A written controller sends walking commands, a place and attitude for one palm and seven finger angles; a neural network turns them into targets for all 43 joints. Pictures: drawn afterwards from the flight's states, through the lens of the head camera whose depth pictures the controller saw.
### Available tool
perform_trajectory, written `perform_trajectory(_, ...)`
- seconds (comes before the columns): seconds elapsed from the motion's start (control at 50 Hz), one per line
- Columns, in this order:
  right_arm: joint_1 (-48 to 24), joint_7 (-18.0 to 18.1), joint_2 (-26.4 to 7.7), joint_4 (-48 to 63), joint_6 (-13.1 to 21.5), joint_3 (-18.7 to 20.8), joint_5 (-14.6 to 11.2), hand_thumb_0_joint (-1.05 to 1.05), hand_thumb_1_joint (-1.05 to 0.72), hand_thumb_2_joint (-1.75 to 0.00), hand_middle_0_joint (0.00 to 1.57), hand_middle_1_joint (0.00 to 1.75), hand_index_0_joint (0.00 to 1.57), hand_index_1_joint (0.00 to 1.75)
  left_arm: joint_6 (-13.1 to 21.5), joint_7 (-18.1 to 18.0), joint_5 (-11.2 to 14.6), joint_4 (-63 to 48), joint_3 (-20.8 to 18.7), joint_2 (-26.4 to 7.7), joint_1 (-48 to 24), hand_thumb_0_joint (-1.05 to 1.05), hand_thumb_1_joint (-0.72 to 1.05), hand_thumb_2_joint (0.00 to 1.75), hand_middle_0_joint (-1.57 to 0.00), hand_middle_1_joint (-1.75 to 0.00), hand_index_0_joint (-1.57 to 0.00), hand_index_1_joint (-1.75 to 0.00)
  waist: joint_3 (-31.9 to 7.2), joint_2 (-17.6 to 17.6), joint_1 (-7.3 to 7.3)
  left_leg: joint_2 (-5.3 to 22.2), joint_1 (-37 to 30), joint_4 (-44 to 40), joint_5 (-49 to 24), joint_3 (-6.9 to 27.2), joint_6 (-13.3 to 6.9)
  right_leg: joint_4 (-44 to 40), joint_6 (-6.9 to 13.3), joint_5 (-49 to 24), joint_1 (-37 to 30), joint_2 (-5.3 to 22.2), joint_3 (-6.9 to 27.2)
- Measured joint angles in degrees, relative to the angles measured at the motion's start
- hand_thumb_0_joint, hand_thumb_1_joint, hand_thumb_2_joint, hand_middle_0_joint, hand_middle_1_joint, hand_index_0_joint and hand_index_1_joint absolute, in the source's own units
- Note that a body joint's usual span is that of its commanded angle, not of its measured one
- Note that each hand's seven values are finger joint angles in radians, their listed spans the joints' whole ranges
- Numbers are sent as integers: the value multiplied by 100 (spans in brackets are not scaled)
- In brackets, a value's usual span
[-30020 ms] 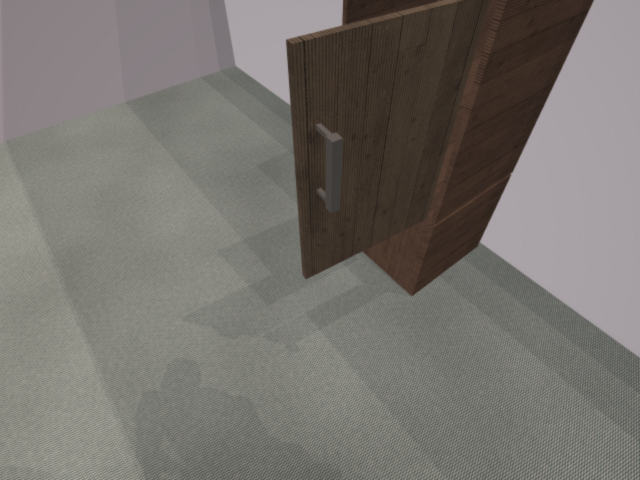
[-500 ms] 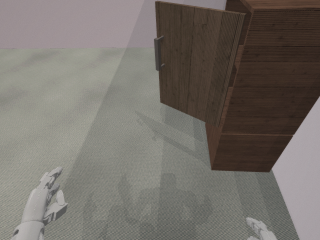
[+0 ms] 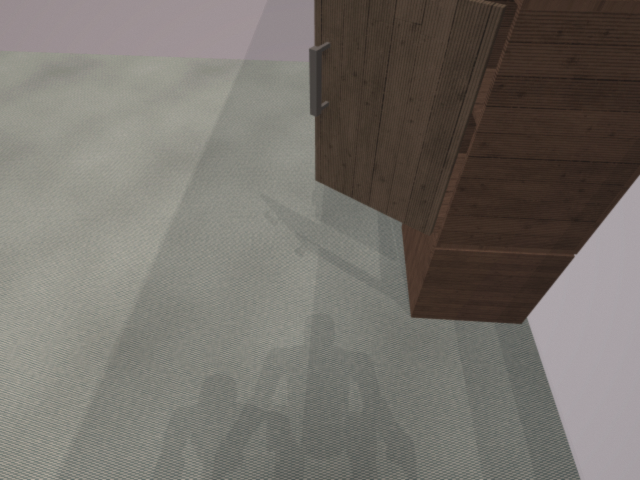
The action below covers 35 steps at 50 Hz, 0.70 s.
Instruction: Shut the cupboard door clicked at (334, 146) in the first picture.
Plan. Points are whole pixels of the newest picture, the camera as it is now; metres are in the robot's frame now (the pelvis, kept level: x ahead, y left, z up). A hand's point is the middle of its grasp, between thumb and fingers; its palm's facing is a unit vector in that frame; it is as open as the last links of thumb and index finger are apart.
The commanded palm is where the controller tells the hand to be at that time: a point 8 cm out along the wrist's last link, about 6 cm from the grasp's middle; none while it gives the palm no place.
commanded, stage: let the arm hang, fingers relaxed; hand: left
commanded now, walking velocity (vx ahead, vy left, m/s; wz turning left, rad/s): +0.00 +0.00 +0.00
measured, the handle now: (320, 80) +1.00 +0.06 +0.02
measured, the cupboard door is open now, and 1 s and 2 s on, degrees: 57 57 57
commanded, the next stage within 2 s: look to check the result in 0.48 s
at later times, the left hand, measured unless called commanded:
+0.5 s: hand out of the picture +0.05 +0.19 -0.17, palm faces -0.02 -0.97 -0.24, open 7.4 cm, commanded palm none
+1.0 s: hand out of the picture +0.09 +0.19 -0.16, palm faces -0.01 -0.95 -0.30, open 7.4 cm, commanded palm none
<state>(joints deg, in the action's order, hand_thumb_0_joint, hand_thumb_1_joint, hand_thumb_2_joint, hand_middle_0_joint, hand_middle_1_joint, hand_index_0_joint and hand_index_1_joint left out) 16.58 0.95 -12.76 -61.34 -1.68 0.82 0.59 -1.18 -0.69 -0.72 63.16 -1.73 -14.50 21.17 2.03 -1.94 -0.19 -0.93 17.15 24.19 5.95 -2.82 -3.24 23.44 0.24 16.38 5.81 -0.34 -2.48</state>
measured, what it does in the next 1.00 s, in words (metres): shifts its weight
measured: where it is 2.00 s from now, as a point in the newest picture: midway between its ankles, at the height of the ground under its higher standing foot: outside the picture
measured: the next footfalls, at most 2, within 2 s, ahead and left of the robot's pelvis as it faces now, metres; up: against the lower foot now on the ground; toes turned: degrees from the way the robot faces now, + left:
none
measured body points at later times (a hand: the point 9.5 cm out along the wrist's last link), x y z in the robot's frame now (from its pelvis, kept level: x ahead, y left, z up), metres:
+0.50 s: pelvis +0.01 -0.02 +0.00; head +0.02 -0.02 +0.45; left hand +0.05 +0.24 -0.15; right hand +0.05 -0.29 -0.14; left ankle +0.08 +0.08 -0.74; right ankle -0.04 -0.12 -0.74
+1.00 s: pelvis +0.04 -0.04 +0.01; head +0.05 -0.04 +0.45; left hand +0.09 +0.24 -0.14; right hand +0.09 -0.30 -0.15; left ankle +0.08 +0.08 -0.74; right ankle -0.04 -0.12 -0.74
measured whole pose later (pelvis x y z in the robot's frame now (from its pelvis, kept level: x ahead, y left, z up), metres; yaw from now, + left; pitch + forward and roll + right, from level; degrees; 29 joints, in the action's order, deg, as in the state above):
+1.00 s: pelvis +0.04 -0.04 +0.01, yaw -1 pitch -1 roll +0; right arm 8.4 1.0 -15.1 -64.3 -0.6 0.3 0.6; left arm 0.4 -0.9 -0.6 64.5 -0.9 -14.8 11.1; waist 1.7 -0.8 -0.4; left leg 0.5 11.5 20.8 7.9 -3.3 -0.3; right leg 17.5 2.4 16.7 -0.5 -1.8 -1.4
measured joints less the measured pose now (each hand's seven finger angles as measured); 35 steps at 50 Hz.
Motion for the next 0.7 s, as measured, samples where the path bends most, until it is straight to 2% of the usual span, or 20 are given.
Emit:
perform_trajectory(0.12, -306, -15, -59, -87, 30, 27, 2, 0, -91, -90, 20, 30, 20, 30, 38, -18, -16, 134, 12, -50, -182, 0, 91, 90, -20, -30, -20, -30, -152, -50, 19, -11, -158, -139, -49, -57, 13, -13, 0, -2, -80, 19, 58)
perform_trajectory(0.26, -529, -31, -147, -119, 54, 49, 13, 0, -91, -90, 20, 30, 20, 30, 89, 11, -34, 74, 61, 37, -495, 0, 91, 90, -20, -30, -20, -30, -241, 49, 19, 0, -222, -263, -95, -70, 58, -47, 26, -9, -93, 9, 76)
perform_trajectory(0.44, -561, -24, -256, -209, 101, 43, 13, 0, -91, -90, 20, 30, 20, 30, 149, 52, -17, 84, 107, 110, -781, 0, 91, 90, -20, -30, -20, -30, -141, 177, -37, 50, -274, -315, -62, -41, 128, -219, 87, -29, -201, -51, 63)
perform_trajectory(0.7, -626, 3, -266, -326, 116, -17, 4, 0, -91, -90, 20, 30, 20, 30, 157, 9, 12, 148, 72, -37, -993, 0, 91, 90, -20, -30, -20, -30, -1, 135, -68, 113, -417, -330, 75, -32, 217, -491, 156, -33, -453, -121, 78)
